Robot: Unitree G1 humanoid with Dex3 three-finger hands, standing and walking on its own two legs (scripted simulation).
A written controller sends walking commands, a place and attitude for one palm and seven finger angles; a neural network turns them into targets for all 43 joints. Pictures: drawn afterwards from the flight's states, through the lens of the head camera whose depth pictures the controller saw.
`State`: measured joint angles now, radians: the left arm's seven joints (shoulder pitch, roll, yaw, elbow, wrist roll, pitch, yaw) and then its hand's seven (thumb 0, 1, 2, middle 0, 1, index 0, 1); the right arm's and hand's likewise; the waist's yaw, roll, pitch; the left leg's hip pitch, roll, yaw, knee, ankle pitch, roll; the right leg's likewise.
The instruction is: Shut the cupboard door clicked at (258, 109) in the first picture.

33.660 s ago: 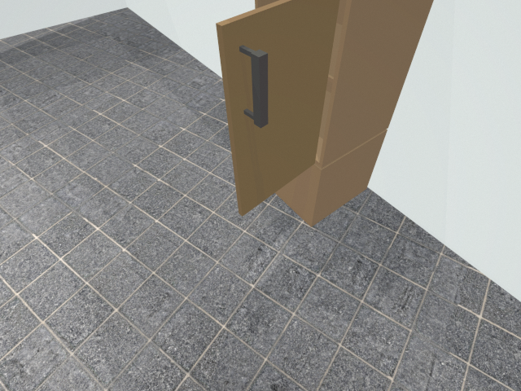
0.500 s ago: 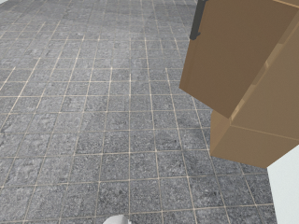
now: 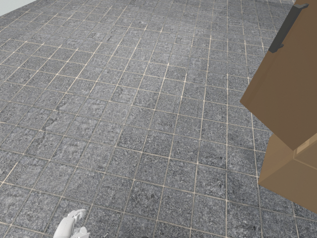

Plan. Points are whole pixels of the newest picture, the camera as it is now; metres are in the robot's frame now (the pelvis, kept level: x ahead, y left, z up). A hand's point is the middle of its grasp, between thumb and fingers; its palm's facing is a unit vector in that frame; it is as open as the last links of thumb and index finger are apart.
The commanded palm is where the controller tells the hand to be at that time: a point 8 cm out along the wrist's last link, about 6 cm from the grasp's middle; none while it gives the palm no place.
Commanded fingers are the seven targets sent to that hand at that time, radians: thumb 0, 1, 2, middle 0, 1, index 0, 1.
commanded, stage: walk to a spot facing it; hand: left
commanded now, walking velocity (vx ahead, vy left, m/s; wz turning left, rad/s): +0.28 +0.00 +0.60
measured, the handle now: (287, 29) +0.78 -0.47 +0.11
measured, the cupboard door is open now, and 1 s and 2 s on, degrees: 60 60 60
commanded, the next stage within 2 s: turn to face it in 0.52 s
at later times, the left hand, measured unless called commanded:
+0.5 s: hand out of the picture +0.00 +0.20 -0.20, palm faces +0.38 -0.89 -0.23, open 7.4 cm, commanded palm none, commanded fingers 0.00 0.90 0.90 -0.20 -0.30 -0.20 -0.30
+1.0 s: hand (80, 191) +0.28 +0.25 -0.18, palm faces +0.31 -0.93 -0.18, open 7.3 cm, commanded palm none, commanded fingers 0.00 0.90 0.90 -0.20 -0.30 -0.20 -0.30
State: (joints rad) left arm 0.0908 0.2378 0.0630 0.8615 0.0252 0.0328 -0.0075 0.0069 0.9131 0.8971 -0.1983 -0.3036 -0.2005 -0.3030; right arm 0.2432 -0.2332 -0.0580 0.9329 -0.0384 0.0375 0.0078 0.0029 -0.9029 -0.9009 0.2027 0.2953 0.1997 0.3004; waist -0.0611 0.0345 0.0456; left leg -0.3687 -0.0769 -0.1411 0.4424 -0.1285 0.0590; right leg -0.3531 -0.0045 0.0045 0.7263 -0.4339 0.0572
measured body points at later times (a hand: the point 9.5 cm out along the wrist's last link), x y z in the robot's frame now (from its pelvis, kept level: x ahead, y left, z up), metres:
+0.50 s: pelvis +0.12 +0.03 -0.03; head +0.20 +0.07 +0.41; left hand -0.01 +0.25 -0.18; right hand +0.34 -0.16 -0.17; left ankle +0.16 +0.12 -0.74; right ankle +0.01 -0.14 -0.69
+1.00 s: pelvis +0.26 +0.07 -0.02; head +0.29 +0.07 +0.43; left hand +0.26 +0.30 -0.17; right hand +0.37 -0.14 -0.18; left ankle +0.16 +0.12 -0.73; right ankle +0.33 -0.02 -0.74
